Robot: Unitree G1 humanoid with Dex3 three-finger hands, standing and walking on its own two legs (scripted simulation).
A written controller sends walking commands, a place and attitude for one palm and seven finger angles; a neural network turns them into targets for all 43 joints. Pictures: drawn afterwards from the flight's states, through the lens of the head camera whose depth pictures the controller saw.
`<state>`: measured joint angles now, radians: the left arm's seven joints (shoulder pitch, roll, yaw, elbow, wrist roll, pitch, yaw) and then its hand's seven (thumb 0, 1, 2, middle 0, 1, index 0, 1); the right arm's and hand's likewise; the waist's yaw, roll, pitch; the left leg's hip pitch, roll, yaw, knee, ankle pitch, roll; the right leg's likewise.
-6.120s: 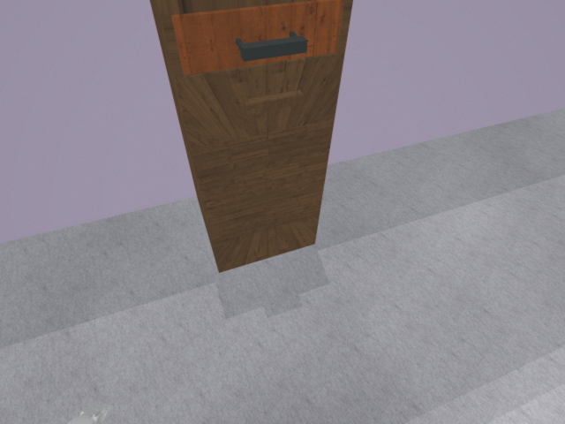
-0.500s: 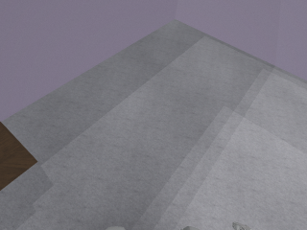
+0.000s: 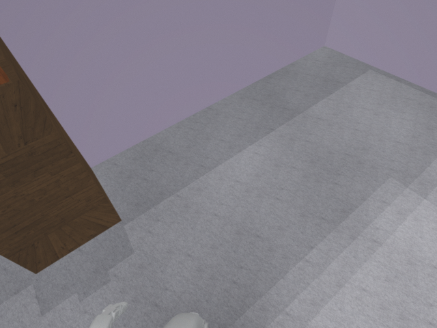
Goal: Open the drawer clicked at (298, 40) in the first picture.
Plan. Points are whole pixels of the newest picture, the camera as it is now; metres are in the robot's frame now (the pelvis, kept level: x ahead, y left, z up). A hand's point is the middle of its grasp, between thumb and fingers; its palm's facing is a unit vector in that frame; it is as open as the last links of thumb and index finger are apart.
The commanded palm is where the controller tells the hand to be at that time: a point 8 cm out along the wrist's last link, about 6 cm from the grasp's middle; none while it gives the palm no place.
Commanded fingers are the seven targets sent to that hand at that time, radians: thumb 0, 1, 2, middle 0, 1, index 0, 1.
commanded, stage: turn to face it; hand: left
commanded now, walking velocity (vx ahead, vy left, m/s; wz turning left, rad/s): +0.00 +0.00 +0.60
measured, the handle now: out of the picture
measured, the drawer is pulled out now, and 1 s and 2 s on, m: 0.00 0.00 0.00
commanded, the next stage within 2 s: take the last steps up to it in 1.02 s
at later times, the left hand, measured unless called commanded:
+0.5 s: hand out of the picture -0.02 +0.30 -0.17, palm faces +0.32 -0.91 -0.25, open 7.4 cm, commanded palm none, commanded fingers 0.00 0.90 0.90 -0.20 -0.30 -0.20 -0.30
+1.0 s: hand out of the picture -0.02 +0.23 -0.14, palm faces +0.52 -0.80 -0.29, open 7.4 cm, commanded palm none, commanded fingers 0.00 0.90 0.90 -0.20 -0.30 -0.20 -0.30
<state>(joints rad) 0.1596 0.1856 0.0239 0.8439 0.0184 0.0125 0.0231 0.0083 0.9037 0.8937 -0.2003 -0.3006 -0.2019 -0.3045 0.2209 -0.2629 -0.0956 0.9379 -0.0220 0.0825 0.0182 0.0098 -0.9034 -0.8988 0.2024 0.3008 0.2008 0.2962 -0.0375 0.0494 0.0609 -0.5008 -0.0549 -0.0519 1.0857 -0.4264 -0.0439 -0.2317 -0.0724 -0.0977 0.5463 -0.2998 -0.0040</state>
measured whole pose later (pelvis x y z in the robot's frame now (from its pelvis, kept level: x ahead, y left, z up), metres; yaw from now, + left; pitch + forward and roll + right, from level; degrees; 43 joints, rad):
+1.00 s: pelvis -0.01 +0.01 +0.00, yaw +33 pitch -1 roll +2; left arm 0.19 0.18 0.02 0.88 0.02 0.02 0.03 0.01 0.90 0.89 -0.20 -0.30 -0.20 -0.30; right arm 0.26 -0.25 -0.09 0.96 -0.02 0.08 0.01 0.01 -0.90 -0.90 0.20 0.30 0.20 0.30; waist -0.03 0.05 0.03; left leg -0.49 -0.07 -0.07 1.08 -0.40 -0.04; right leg -0.20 -0.05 -0.07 0.52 -0.29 -0.01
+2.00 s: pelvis +0.13 +0.15 -0.02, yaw +39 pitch -3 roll +0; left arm 0.13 0.16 0.04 1.01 0.01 -0.07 0.00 0.01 0.91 0.89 -0.20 -0.30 -0.20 -0.30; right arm 0.48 -0.11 -0.03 1.18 0.00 -0.01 -0.03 0.01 -0.90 -0.90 0.20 0.30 0.20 0.30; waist -0.04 0.01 0.07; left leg -0.25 0.05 0.02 1.20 -0.45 0.04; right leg -0.34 -0.01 -0.16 0.63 -0.24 -0.09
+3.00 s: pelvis +0.28 +0.20 +0.01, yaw +39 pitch +0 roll +4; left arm 0.19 0.15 0.03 0.99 0.02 0.00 0.04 0.01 0.90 0.89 -0.20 -0.30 -0.20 -0.30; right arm 0.18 -0.24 -0.08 1.04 -0.02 0.09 -0.01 0.01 -0.91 -0.90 0.20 0.30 0.20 0.30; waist 0.01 0.05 0.07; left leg -0.42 -0.01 -0.01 1.10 -0.39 -0.05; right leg -0.29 -0.07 -0.08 0.52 -0.22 -0.04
